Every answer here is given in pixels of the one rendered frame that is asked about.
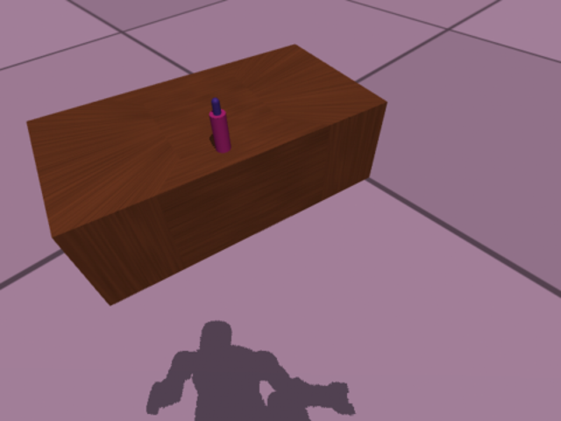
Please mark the bottle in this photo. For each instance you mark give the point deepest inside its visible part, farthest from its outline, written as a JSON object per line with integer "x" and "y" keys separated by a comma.
{"x": 219, "y": 127}

